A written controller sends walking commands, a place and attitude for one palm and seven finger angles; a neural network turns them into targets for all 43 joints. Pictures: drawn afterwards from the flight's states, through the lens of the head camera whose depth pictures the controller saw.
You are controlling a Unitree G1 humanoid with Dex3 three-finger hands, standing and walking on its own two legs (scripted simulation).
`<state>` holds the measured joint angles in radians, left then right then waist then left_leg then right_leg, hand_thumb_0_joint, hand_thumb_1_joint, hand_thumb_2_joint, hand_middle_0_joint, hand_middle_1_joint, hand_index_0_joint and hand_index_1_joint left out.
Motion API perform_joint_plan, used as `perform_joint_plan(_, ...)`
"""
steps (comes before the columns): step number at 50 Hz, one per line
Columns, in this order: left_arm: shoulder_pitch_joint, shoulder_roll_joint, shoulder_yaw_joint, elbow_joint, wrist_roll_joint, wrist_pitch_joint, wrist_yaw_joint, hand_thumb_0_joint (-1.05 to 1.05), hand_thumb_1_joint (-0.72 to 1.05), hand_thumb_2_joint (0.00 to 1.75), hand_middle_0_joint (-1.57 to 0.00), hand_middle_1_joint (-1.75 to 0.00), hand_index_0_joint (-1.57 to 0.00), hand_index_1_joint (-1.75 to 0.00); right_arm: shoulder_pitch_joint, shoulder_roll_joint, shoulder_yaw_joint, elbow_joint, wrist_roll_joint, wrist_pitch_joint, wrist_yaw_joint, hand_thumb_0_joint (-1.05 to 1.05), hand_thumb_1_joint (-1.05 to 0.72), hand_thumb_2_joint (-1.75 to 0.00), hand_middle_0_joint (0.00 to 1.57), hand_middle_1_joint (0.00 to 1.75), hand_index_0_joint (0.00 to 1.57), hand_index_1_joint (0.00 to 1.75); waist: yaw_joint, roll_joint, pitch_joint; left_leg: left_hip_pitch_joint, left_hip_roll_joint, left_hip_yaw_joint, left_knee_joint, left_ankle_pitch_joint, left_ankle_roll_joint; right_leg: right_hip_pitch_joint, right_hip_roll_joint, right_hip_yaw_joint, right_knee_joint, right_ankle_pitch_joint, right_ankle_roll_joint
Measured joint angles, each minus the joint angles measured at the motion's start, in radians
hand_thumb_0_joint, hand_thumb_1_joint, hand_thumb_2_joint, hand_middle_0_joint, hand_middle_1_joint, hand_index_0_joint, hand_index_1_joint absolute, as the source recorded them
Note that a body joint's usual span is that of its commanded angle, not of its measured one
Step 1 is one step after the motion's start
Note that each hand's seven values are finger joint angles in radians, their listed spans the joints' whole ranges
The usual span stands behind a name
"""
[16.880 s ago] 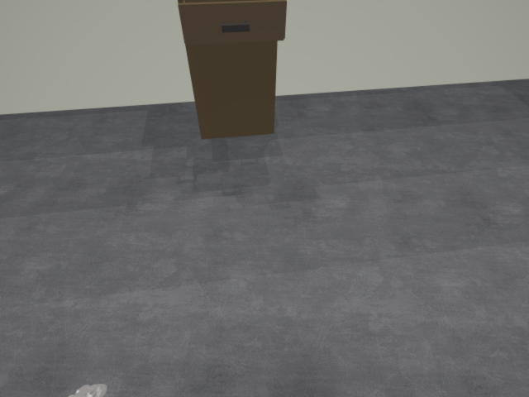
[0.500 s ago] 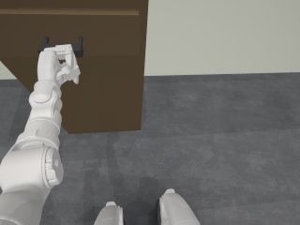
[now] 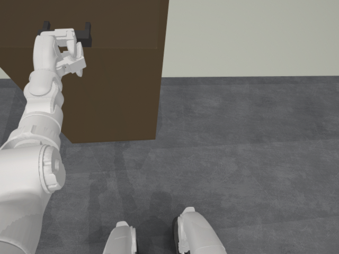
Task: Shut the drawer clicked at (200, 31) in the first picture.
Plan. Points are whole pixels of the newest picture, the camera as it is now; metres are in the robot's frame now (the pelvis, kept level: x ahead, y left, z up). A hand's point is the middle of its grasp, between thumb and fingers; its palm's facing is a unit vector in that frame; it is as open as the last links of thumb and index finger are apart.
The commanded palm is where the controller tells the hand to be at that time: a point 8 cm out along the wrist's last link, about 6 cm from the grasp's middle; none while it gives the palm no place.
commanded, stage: pull the fist back off the drawer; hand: left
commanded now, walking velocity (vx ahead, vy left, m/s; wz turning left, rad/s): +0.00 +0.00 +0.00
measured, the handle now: (66, 32) +0.62 +0.17 +0.08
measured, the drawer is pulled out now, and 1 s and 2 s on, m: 0.00 0.00 0.00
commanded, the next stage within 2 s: draw the hand back to the body in 0.78 s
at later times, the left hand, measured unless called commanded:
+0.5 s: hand (80, 57) +0.54 +0.14 +0.08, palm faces -0.04 -1.00 -0.05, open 3.1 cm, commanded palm +0.53 +0.18 +0.09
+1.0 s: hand (80, 61) +0.53 +0.13 +0.09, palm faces -0.02 -1.00 -0.04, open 3.2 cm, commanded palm +0.47 +0.19 +0.11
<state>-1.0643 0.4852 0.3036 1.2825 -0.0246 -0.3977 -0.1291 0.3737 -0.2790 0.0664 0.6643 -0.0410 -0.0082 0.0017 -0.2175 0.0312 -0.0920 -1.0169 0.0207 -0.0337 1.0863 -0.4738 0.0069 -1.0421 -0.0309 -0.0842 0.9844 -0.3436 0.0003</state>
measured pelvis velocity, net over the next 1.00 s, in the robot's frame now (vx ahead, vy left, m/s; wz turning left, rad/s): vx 0.04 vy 0.00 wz -0.05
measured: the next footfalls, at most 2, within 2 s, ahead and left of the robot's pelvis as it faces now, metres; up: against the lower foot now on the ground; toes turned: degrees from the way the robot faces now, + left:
none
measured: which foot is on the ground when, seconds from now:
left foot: down 0.00-1.00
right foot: down 0.00-1.00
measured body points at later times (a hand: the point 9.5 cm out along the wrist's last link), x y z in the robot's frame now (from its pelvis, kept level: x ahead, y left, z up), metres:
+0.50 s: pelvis +0.00 +0.01 +0.00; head +0.14 +0.02 +0.43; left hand +0.54 +0.19 +0.09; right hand -0.03 -0.25 -0.11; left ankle +0.01 +0.11 -0.66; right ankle +0.06 -0.13 -0.66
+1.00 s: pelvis +0.04 +0.00 +0.02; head +0.16 +0.00 +0.46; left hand +0.52 +0.19 +0.09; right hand +0.06 -0.26 -0.10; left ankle +0.01 +0.11 -0.66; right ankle +0.06 -0.13 -0.66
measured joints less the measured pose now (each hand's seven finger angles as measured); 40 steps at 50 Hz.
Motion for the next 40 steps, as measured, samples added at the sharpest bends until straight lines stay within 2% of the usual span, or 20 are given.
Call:
perform_joint_plan(8, -0.034, 0.023, -0.021, 0.02, -0.009, 0.015, -0.001, 0.0, 0.64, 0.99, -1.4, -1.6, -1.4, -1.59, -0.003, -0.007, 0.013, 0.01, 0.007, -0.029, -0.014, 0.0, -0.91, -0.9, 0.2, 0.3, 0.2, 0.3, -0.011, -0.002, 0.002, -0.026, -0.002, -0.001, 0.007, 0.01, 0.004, -0.022, -0.002, 0.0, 0.001, 0.013, 0.003)
perform_joint_plan(18, -0.034, 0.028, 0.004, 0.02, 0.01, 0.018, -0.004, 0.01, 0.64, 0.97, -1.4, -1.6, -1.4, -1.59, 0.02, -0.008, 0.009, -0.007, -0.003, -0.026, 0.002, 0.0, -0.91, -0.9, 0.2, 0.3, 0.2, 0.3, -0.017, -0.004, 0.001, -0.028, 0.0, 0.006, 0.011, 0.01, 0.007, -0.025, 0.001, 0.007, 0.0, 0.018, 0.005)
perform_joint_plan(28, 0.033, -0.018, 0.018, -0.039, 0.0, 0.004, 0.007, 0.01, 0.73, 0.95, -1.4, -1.6, -1.4, -1.59, 0.04, 0.002, 0.0, -0.022, -0.003, 0.012, 0.022, 0.0, -0.91, -0.9, 0.2, 0.3, 0.2, 0.3, 0.001, -0.004, 0.0, 0.014, 0.003, 0.022, -0.005, -0.002, 0.01, 0.006, 0.006, 0.023, -0.008, 0.009, 0.009)
perform_joint_plan(40, 0.189, -0.087, 0.042, -0.169, -0.023, -0.008, 0.008, 0.0, 0.84, 0.91, -1.4, -1.6, -1.4, -1.59, 0.021, 0.013, -0.02, -0.059, 0.012, 0.053, 0.026, 0.0, -0.91, -0.9, 0.2, 0.3, 0.2, 0.3, 0.032, -0.004, -0.011, 0.113, 0.015, 0.05, -0.062, -0.02, 0.007, 0.081, 0.02, 0.05, -0.041, -0.012, 0.008)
